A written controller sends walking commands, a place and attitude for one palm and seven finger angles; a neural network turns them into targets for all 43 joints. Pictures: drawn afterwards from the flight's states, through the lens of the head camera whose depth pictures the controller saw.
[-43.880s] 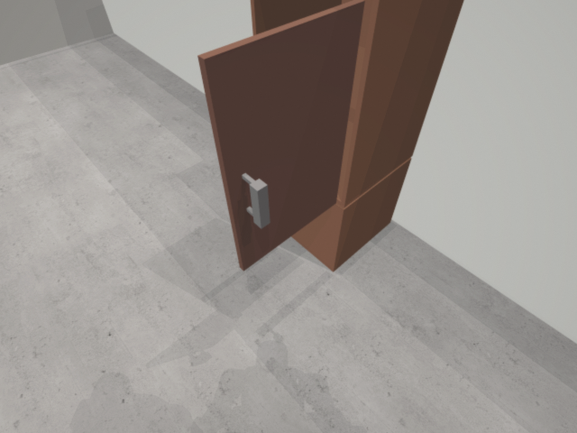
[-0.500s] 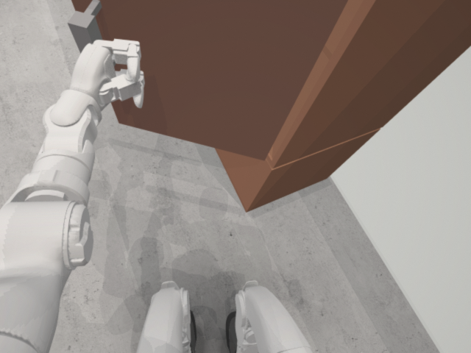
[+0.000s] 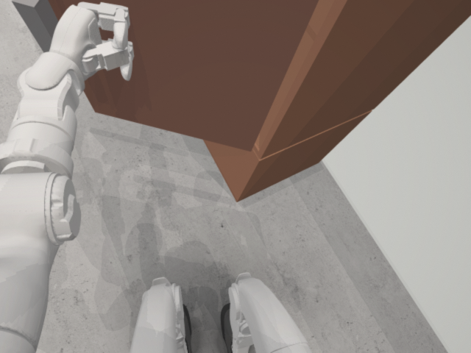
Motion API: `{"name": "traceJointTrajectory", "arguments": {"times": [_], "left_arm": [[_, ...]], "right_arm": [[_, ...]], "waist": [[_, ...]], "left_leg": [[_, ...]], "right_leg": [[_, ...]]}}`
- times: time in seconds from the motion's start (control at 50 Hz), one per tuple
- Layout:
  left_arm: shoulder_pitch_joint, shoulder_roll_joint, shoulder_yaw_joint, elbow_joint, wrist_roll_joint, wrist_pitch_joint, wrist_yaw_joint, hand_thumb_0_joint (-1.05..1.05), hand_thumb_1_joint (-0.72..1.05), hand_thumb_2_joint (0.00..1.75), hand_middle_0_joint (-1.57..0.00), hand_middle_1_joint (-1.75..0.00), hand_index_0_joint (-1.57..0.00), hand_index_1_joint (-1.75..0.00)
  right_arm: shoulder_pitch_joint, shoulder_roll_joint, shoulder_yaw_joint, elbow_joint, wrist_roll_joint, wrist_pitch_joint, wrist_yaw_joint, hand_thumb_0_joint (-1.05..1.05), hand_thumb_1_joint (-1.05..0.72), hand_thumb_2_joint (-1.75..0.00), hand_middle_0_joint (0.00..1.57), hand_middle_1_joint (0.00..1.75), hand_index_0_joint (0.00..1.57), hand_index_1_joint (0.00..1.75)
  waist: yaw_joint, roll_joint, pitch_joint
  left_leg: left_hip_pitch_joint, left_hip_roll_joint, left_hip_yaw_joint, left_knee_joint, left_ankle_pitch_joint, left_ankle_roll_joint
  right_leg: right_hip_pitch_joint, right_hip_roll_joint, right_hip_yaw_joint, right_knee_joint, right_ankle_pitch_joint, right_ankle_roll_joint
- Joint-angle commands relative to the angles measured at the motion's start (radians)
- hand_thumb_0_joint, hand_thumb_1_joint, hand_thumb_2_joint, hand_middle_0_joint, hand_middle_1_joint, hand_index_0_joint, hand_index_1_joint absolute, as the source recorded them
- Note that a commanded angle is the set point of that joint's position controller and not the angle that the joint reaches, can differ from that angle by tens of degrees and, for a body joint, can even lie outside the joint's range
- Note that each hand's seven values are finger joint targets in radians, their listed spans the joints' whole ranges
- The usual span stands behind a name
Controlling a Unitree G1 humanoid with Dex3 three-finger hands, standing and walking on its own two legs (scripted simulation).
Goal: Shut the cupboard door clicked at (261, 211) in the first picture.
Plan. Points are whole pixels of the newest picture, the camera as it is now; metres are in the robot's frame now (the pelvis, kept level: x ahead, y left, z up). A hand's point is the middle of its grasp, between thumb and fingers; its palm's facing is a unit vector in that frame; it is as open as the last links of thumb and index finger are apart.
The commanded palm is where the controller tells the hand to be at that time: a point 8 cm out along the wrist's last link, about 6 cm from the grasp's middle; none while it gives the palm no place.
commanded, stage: push the door shut along its arc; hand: left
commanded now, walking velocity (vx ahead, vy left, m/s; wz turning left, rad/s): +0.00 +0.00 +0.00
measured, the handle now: (57, 26) +0.61 +0.21 +0.08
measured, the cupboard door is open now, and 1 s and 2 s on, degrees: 50 42 42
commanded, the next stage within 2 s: pull the fist back off the door in 0.16 s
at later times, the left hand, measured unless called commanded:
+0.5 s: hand (149, 36) +0.59 +0.08 +0.08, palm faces +0.09 -1.00 -0.03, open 3.1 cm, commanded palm +0.57 +0.09 +0.08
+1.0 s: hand (150, 74) +0.53 +0.08 +0.07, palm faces +0.04 -1.00 -0.04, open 3.1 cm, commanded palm +0.49 +0.12 +0.08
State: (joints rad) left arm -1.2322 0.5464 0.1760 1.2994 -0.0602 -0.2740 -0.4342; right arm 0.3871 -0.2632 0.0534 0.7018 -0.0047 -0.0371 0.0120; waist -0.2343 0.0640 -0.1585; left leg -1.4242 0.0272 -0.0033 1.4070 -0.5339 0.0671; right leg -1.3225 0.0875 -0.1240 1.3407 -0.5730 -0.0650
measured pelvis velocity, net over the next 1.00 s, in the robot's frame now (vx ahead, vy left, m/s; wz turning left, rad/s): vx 0.02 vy -0.02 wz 0.03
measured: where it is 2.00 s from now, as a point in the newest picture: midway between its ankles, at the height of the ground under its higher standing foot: (209, 351)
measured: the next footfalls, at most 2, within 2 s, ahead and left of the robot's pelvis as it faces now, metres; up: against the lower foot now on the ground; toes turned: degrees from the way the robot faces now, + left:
none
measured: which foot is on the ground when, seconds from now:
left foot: down 0.00-1.00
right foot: down 0.00-1.00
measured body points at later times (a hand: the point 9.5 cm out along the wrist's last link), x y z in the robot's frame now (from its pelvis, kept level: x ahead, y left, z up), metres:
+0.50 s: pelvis -0.01 -0.01 -0.01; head +0.18 +0.03 +0.39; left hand +0.58 +0.13 +0.08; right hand -0.03 -0.26 -0.11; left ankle +0.05 +0.08 -0.59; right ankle +0.02 -0.09 -0.59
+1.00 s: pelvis +0.02 -0.02 +0.04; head +0.17 -0.01 +0.46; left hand +0.52 +0.13 +0.08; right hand +0.02 -0.28 -0.08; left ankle +0.05 +0.08 -0.59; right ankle +0.02 -0.09 -0.59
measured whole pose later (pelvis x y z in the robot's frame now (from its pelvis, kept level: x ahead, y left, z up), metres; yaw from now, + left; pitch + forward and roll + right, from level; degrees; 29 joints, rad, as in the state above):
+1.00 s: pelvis +0.02 -0.02 +0.04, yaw +2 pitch +28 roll -2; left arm -0.87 0.23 0.22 1.11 -0.01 -0.51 0.09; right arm 0.40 -0.26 -0.03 0.65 -0.05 0.05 0.11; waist -0.17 0.05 -0.18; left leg -1.22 0.02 0.03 1.24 -0.52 0.04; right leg -1.15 0.09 -0.08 1.22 -0.57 -0.08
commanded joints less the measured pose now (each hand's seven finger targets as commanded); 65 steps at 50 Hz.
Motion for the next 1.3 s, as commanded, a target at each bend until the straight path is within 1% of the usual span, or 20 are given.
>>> {"name": "traceJointTrajectory", "arguments": {"times": [0.0, 0.24, 0.26, 0.28, 0.32, 0.36, 0.4, 0.42, 0.46, 0.54, 0.62, 0.7, 0.78, 0.92, 0.96, 1.04, 1.12, 1.2, 1.24, 1.28], "left_arm": [[-0.636, 0.053, -0.020, -0.234, -0.029, -0.043, -0.018, 0.00, 0.90, 0.90, -1.30, -1.50, -1.30, -1.50], [-0.738, -0.020, -0.091, -0.237, -0.019, 0.012, -0.032, 0.00, 0.90, 0.90, -1.30, -1.50, -1.30, -1.50], [-0.748, 0.042, 0.121, -0.225, -0.086, 0.026, 0.174, 0.00, 0.90, 0.90, -1.30, -1.50, -1.30, -1.50], [-0.705, -0.013, 0.084, -0.171, -0.051, 0.035, 0.279, 0.00, 0.90, 0.90, -1.30, -1.50, -1.30, -1.50], [-0.719, -0.072, 0.102, -0.178, -0.021, 0.012, 0.443, 0.00, 0.90, 0.90, -1.30, -1.50, -1.30, -1.50], [-0.720, -0.042, 0.138, -0.217, 0.054, -0.052, 0.597, 0.00, 0.90, 0.90, -1.30, -1.50, -1.30, -1.50], [-0.707, 0.011, 0.117, -0.209, 0.171, -0.121, 0.660, 0.00, 0.90, 0.90, -1.30, -1.50, -1.30, -1.50], [-0.685, 0.011, 0.091, -0.192, 0.210, -0.142, 0.661, 0.00, 0.90, 0.90, -1.30, -1.50, -1.30, -1.50], [-0.641, 0.037, 0.083, -0.188, 0.231, -0.163, 0.630, 0.00, 0.90, 0.90, -1.30, -1.50, -1.30, -1.50], [-0.523, 0.050, 0.124, -0.200, 0.141, -0.145, 0.538, 0.00, 0.90, 0.90, -1.30, -1.50, -1.30, -1.50], [-0.419, 0.004, 0.145, -0.260, 0.067, -0.166, 0.511, 0.00, 0.90, 0.90, -1.30, -1.50, -1.30, -1.50], [-0.312, -0.043, 0.134, -0.269, 0.060, -0.217, 0.523, 0.00, 0.90, 0.90, -1.30, -1.50, -1.30, -1.50], [-0.188, -0.056, 0.138, -0.295, 0.067, -0.265, 0.529, 0.00, 0.90, 0.90, -1.30, -1.50, -1.30, -1.50], [-0.073, -0.212, 0.026, -0.410, 0.051, -0.316, 0.525, 0.00, 0.90, 0.90, -1.30, -1.50, -1.30, -1.50], [-0.032, -0.222, 0.024, -0.436, 0.039, -0.324, 0.529, 0.00, 0.90, 0.90, -1.30, -1.50, -1.30, -1.50], [0.016, -0.282, -0.032, -0.482, 0.039, -0.345, 0.535, 0.00, 0.90, 0.90, -1.30, -1.50, -1.30, -1.50], [-0.094, -0.266, -0.037, -0.458, 0.050, -0.361, 0.557, 0.00, 0.90, 0.90, -1.30, -1.50, -1.30, -1.50], [-0.058, -0.286, -0.048, -0.423, 0.050, -0.368, 0.557, 0.00, 0.90, 0.90, -1.30, -1.50, -1.30, -1.50], [-0.052, -0.293, -0.051, -0.363, 0.054, -0.352, 0.556, 0.00, 0.90, 0.90, -1.30, -1.50, -1.30, -1.50], [0.056, -0.206, 0.033, -0.414, 0.038, -0.336, 0.552, 0.00, 0.90, 0.90, -1.30, -1.50, -1.30, -1.50]], "right_arm": [[0.200, -0.222, -0.078, -0.007, -0.001, -0.042, -0.025, 0.00, -0.90, -0.90, 0.20, 0.30, 0.20, 0.30], [0.166, -0.228, -0.072, 0.033, -0.008, -0.097, -0.045, 0.00, -0.90, -0.90, 0.20, 0.30, 0.20, 0.30], [0.241, -0.204, -0.060, -0.014, -0.021, -0.092, -0.030, 0.00, -0.90, -0.90, 0.20, 0.30, 0.20, 0.30], [0.229, -0.199, -0.059, -0.018, -0.031, -0.088, -0.010, 0.00, -0.90, -0.90, 0.20, 0.30, 0.20, 0.30], [0.249, -0.191, -0.070, -0.020, -0.060, -0.076, 0.023, 0.00, -0.90, -0.90, 0.20, 0.30, 0.20, 0.30], [0.261, -0.185, -0.075, -0.026, -0.090, -0.065, 0.056, 0.00, -0.90, -0.90, 0.20, 0.30, 0.20, 0.30], [0.283, -0.189, -0.086, -0.022, -0.106, -0.047, 0.089, 0.00, -0.90, -0.90, 0.20, 0.30, 0.20, 0.30], [0.285, -0.189, -0.090, -0.024, -0.108, -0.035, 0.102, 0.00, -0.90, -0.90, 0.20, 0.30, 0.20, 0.30], [0.289, -0.190, -0.095, -0.032, -0.099, -0.013, 0.114, 0.00, -0.90, -0.90, 0.20, 0.30, 0.20, 0.30], [0.279, -0.187, -0.091, -0.063, -0.065, 0.013, 0.105, 0.00, -0.90, -0.90, 0.20, 0.30, 0.20, 0.30], [0.275, -0.174, -0.093, -0.074, -0.053, 0.023, 0.096, 0.00, -0.90, -0.90, 0.20, 0.30, 0.20, 0.30], [0.272, -0.159, -0.098, -0.068, -0.054, 0.029, 0.095, 0.00, -0.90, -0.90, 0.20, 0.30, 0.20, 0.30], [0.260, -0.152, -0.111, -0.075, -0.054, 0.046, 0.097, 0.00, -0.90, -0.90, 0.20, 0.30, 0.20, 0.30], [0.200, -0.142, -0.132, -0.090, -0.041, 0.073, 0.099, 0.00, -0.90, -0.90, 0.20, 0.30, 0.20, 0.30], [0.182, -0.145, -0.140, -0.092, -0.039, 0.079, 0.096, 0.00, -0.90, -0.90, 0.20, 0.30, 0.20, 0.30], [0.136, -0.138, -0.143, -0.094, -0.031, 0.084, 0.091, 0.00, -0.90, -0.90, 0.20, 0.30, 0.20, 0.30], [0.102, -0.138, -0.140, -0.078, -0.033, 0.088, 0.073, 0.00, -0.90, -0.90, 0.20, 0.30, 0.20, 0.30], [0.074, -0.137, -0.136, -0.086, -0.036, 0.084, 0.072, 0.00, -0.90, -0.90, 0.20, 0.30, 0.20, 0.30], [0.064, -0.134, -0.132, -0.083, -0.034, 0.089, 0.072, 0.00, -0.90, -0.90, 0.20, 0.30, 0.20, 0.30], [0.054, -0.141, -0.129, -0.120, -0.026, 0.097, 0.072, 0.00, -0.90, -0.90, 0.20, 0.30, 0.20, 0.30]], "waist": [[-0.111, 0.190, -0.569], [-0.144, 0.255, -0.583], [-0.112, 0.227, -0.558], [-0.117, 0.223, -0.535], [-0.126, 0.196, -0.527], [-0.104, 0.224, -0.572], [-0.107, 0.225, -0.619], [-0.114, 0.235, -0.627], [-0.102, 0.230, -0.638], [-0.058, 0.179, -0.661], [-0.031, 0.107, -0.626], [-0.019, 0.045, -0.541], [0.015, 0.009, -0.528], [0.038, 0.056, -0.559], [0.043, 0.016, -0.558], [0.052, 0.011, -0.536], [0.021, -0.007, -0.492], [0.036, 0.010, -0.530], [0.030, -0.001, -0.492], [0.097, -0.016, -0.563]], "left_leg": [[0.660, 0.014, -0.150, -0.084, 0.383, -0.001], [0.689, 0.015, -0.152, -0.054, 0.358, 0.002], [0.625, 0.036, -0.179, -0.090, 0.301, -0.014], [0.598, 0.038, -0.194, -0.107, 0.251, -0.022], [0.587, 0.036, -0.205, -0.119, 0.213, -0.025], [0.580, 0.029, -0.194, -0.114, 0.229, -0.031], [0.589, 0.026, -0.182, -0.103, 0.274, -0.031], [0.579, 0.023, -0.170, -0.100, 0.281, -0.030], [0.560, 0.017, -0.148, -0.113, 0.276, -0.028], [0.528, 0.010, -0.122, -0.155, 0.274, -0.026], [0.524, 0.008, -0.104, -0.184, 0.298, -0.025], [0.467, -0.002, -0.075, -0.198, 0.298, -0.020], [0.450, -0.013, -0.051, -0.207, 0.325, -0.022], [0.628, -0.021, -0.044, -0.231, 0.434, -0.030], [0.643, -0.023, -0.041, -0.233, 0.441, -0.029], [0.666, -0.026, -0.037, -0.240, 0.434, -0.029], [0.639, -0.029, -0.041, -0.225, 0.385, -0.025], [0.662, -0.031, -0.047, -0.225, 0.391, -0.027], [0.643, -0.029, -0.048, -0.226, 0.365, -0.030], [0.652, -0.033, -0.034, -0.255, 0.373, -0.030]], "right_leg": [[0.008, -0.003, 0.094, -0.178, 0.252, 0.015], [-0.077, 0.000, 0.081, -0.160, 0.217, 0.015], [-0.052, -0.009, 0.082, -0.163, 0.213, 0.015], [-0.066, -0.010, 0.081, -0.158, 0.185, 0.020], [-0.078, -0.016, 0.081, -0.158, 0.167, 0.032], [-0.062, -0.021, 0.084, -0.150, 0.174, 0.034], [-0.031, -0.019, 0.087, -0.148, 0.186, 0.035], [-0.010, -0.018, 0.092, -0.156, 0.193, 0.033], [0.073, -0.015, 0.104, -0.177, 0.206, 0.030], [0.238, -0.013, 0.133, -0.221, 0.245, 0.029], [0.315, -0.016, 0.147, -0.253, 0.299, 0.036], [0.381, -0.024, 0.168, -0.276, 0.357, 0.045], [0.465, -0.035, 0.189, -0.280, 0.454, 0.056], [0.435, -0.036, 0.154, -0.269, 0.550, 0.056], [0.454, -0.037, 0.157, -0.277, 0.566, 0.062], [0.448, -0.042, 0.155, -0.280, 0.569, 0.065], [0.410, -0.048, 0.161, -0.282, 0.523, 0.069], [0.399, -0.047, 0.158, -0.269, 0.510, 0.066], [0.374, -0.045, 0.152, -0.274, 0.474, 0.067], [0.487, -0.046, 0.168, -0.292, 0.496, 0.065]]}}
